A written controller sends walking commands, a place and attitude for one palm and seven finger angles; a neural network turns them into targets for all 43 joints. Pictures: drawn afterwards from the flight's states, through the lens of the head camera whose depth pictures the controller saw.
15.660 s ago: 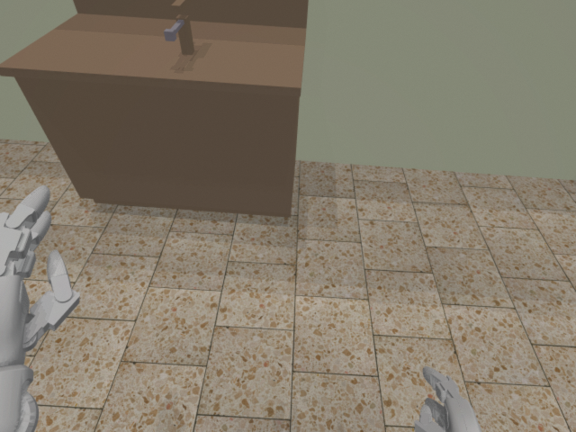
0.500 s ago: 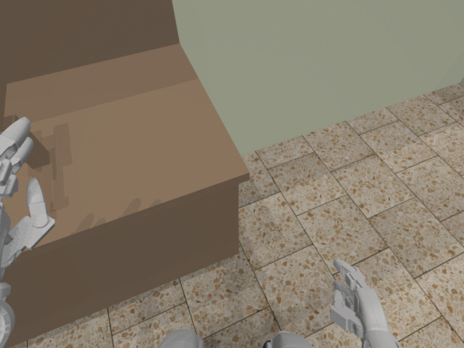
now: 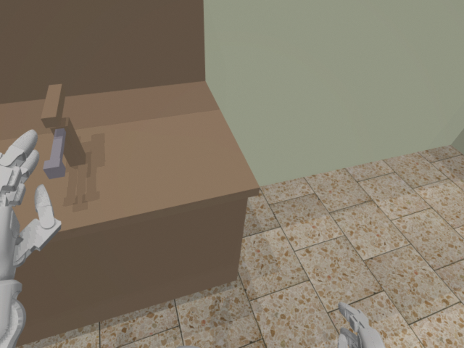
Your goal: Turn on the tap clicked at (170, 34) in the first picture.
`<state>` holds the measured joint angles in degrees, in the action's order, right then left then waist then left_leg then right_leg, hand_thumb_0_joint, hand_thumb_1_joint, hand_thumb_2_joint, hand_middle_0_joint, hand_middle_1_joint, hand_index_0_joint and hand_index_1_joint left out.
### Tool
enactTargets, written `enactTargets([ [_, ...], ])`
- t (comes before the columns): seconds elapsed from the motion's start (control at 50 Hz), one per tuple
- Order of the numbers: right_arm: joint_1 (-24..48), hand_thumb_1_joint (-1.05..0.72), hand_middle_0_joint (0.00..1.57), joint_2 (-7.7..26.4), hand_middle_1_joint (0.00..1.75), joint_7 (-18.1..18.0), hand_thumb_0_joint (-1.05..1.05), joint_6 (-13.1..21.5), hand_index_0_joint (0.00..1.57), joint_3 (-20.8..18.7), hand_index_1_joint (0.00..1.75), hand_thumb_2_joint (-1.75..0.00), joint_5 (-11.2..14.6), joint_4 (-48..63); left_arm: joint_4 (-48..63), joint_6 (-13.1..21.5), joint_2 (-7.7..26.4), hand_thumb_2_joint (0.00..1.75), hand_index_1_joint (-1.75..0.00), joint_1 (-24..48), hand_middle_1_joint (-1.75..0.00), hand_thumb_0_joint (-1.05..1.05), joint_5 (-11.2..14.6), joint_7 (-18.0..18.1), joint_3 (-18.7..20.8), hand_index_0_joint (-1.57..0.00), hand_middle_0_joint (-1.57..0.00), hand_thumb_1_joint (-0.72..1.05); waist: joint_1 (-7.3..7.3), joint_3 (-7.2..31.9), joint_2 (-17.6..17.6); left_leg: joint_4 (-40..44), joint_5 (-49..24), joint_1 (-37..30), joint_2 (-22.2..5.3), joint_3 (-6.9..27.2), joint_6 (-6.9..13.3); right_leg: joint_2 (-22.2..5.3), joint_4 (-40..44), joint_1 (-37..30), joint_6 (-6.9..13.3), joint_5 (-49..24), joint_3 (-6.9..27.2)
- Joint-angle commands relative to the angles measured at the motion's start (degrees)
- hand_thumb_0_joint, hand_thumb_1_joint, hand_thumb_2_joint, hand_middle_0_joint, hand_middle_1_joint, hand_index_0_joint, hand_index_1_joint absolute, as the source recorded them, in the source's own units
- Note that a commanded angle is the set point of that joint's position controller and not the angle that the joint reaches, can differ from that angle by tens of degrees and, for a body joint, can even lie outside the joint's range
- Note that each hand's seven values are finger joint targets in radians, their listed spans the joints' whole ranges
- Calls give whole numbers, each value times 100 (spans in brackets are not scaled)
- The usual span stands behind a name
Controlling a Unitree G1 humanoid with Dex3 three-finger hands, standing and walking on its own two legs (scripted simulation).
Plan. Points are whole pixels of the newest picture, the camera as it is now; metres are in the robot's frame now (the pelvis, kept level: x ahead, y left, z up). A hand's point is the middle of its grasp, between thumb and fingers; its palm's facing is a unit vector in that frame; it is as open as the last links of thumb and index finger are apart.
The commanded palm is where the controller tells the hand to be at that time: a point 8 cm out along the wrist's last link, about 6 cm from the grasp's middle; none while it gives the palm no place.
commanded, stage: come to a stop and stand still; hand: left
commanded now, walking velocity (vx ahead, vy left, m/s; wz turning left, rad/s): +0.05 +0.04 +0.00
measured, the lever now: (54, 168) +0.40 +0.39 +0.07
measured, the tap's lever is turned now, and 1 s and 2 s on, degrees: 0 0 0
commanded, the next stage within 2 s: look again from close up in 0.54 s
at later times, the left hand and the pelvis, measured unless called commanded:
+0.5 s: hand (39, 213) +0.23 +0.29 +0.16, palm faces +0.40 -0.84 -0.36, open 7.4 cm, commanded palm +0.18 +0.31 +0.18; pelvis +0.02 +0.04 +0.01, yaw -1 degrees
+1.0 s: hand (38, 211) +0.24 +0.29 +0.16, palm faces +0.39 -0.85 -0.35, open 7.4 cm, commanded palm +0.18 +0.32 +0.18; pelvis +0.02 +0.04 +0.01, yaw +0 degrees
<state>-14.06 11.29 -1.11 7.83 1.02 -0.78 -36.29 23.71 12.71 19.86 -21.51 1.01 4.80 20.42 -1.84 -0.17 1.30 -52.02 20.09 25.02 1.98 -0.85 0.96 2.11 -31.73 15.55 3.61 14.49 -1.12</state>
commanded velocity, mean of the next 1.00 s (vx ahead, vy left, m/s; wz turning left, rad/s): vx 0.00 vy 0.00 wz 0.00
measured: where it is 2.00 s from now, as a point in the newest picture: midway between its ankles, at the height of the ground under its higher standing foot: outside the picture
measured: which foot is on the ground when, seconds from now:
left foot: down 0.00-1.00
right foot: down 0.00-0.12, up 0.14-0.22, down 0.24-1.00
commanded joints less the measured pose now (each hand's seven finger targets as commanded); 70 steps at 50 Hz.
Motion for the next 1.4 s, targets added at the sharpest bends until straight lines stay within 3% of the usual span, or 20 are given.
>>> enactTargets([
  [0.0,581,-90,20,566,30,-97,0,449,20,-171,30,-90,16,837,1057,276,990,90,-30,860,-30,0,46,185,517,-20,-20,90,80,219,396,1790,-193,-880,-139,-134,69,-1293,1675,350,508,1283,1449],
  [0.04,563,-90,20,644,30,-134,0,528,20,-221,30,-90,-6,839,1098,286,876,90,-30,803,-30,0,55,181,401,-20,-20,90,83,478,-354,2924,-531,-1937,-179,66,112,-685,755,412,99,1014,866],
  [0.06,590,-90,20,798,30,-110,0,545,20,-283,30,-90,10,918,1315,310,851,90,-30,888,-30,0,51,192,345,-20,-20,90,46,583,-981,3245,-830,-2153,-832,1032,345,-263,70,582,-123,636,569],
  [0.08,630,-90,20,821,30,-76,0,511,20,-287,30,-90,76,1020,1452,316,971,90,-30,970,-30,0,19,212,427,-20,-20,90,10,662,-1040,3333,-1311,-1946,-1272,1594,569,-10,-431,428,-336,173,259],
  [0.12,774,-90,20,651,30,-43,0,485,20,-216,30,-90,31,1046,1558,280,1197,90,-30,912,-30,0,81,140,653,-20,-20,90,57,542,-1435,3799,-1049,-1594,-1390,1916,596,-53,-909,377,-371,833,217],
  [0.2,714,-90,20,700,30,35,0,455,20,-207,30,-90,48,1073,1527,296,1080,90,-30,328,-30,0,-19,187,610,-20,-20,90,-29,562,-647,3062,-1868,-1153,-1069,925,366,-183,651,-715,-299,-250,157],
  [0.24,781,-90,20,700,30,36,0,418,20,-185,30,-90,47,1102,1460,294,1106,90,-30,315,-30,0,27,193,635,-20,-20,90,44,650,-423,2943,-1333,-743,-613,550,55,-346,882,-1301,-198,-1160,493],
  [0.28,660,-90,20,758,30,11,0,395,20,-265,30,-90,49,1068,1117,244,924,90,-30,39,-30,0,103,178,553,-20,-20,90,41,599,88,2787,-961,-973,-371,446,-2,-505,1172,-872,-74,-800,1002],
  [0.46,840,-90,20,711,30,-177,0,231,20,-178,30,-90,60,1136,1261,152,961,90,-30,611,-30,0,86,230,342,-20,-20,90,9,580,-550,3567,-1162,-1432,-593,640,-45,-233,1043,-843,-280,-963,413],
  [0.64,815,-90,20,720,30,-175,0,127,20,-208,30,-90,51,1189,1361,133,986,90,-30,306,-30,0,128,252,412,-20,-20,90,16,669,-586,3465,-1763,-1463,-469,495,-194,-237,1154,-1045,-260,-1356,338],
  [1.0,784,-90,20,720,30,-214,0,28,20,-217,30,-90,82,1212,1294,101,911,90,-30,279,-30,0,137,273,323,-20,-20,90,33,589,-511,3671,-1099,-1334,-466,549,-158,-223,1342,-1084,-291,-1058,336],
  [1.02,97,-90,20,1100,30,-557,0,-67,20,1049,30,-90,418,2188,3069,1004,5469,90,-30,5838,-30,0,-156,365,1781,-20,-20,90,601,-479,-1848,3768,1156,1254,-679,1085,265,258,84,-1981,-716,34,259],
  [1.04,675,-90,20,640,30,-425,0,141,20,-136,30,-90,-190,829,-220,-23,2216,90,-30,3760,-30,0,-650,36,1498,-20,-20,90,-308,1293,-1834,3334,-1628,-1586,-470,901,-334,93,111,-813,-165,-472,216],
  [1.06,460,-90,20,722,30,-113,0,132,20,-230,30,-90,-80,784,-408,-444,772,90,-30,1986,-30,0,204,-111,311,-20,-20,90,76,1513,-1429,3249,-3036,-2816,-593,870,-897,226,165,29,-104,-215,-239],
  [1.08,636,-90,20,1035,30,-53,0,236,20,-333,30,-90,-129,864,284,-621,629,90,-30,1976,-30,0,783,-266,458,-20,-20,90,-136,1811,-954,3167,-3039,-3062,-496,747,-801,126,254,90,-158,-231,-109],
  [1.1,710,-90,20,1161,30,-56,0,246,20,-336,30,-90,-77,737,-221,-925,1014,90,-30,1292,-30,0,1008,-381,822,-20,-20,90,-339,1667,-505,3082,-2921,-2813,-452,590,-647,67,374,-137,-134,-499,-170],
  [1.14,1074,-90,20,1141,30,103,0,175,20,-167,30,-90,47,879,46,-1333,462,90,-30,907,-30,0,880,-586,111,-20,-20,90,-289,1003,-161,2939,-2799,-2153,-362,407,-467,37,558,-278,-135,-1082,-366],
  [1.2,1262,-90,20,1126,30,156,0,43,20,-165,30,-90,46,1006,525,-1352,751,90,-30,411,-30,0,444,-389,110,-20,-20,90,-151,437,164,2882,-1756,-1533,-336,406,-186,45,481,-68,-184,-683,-391],
  [1.32,1245,-90,20,862,30,-22,0,201,20,-178,30,-90,-128,860,1479,-64,1670,90,-30,1183,-30,0,480,489,1130,-20,-20,90,-232,968,-489,2356,-812,-1211,-130,342,-21,72,262,189,-215,58,-76],
  [1.38,1111,-90,20,777,30,-72,0,360,20,-145,30,-90,-93,688,937,8,1009,90,-30,1096,-30,0,395,632,540,-20,-20,90,-107,653,-869,2184,-260,-978,-71,352,56,-37,316,453,-198,474,47],
])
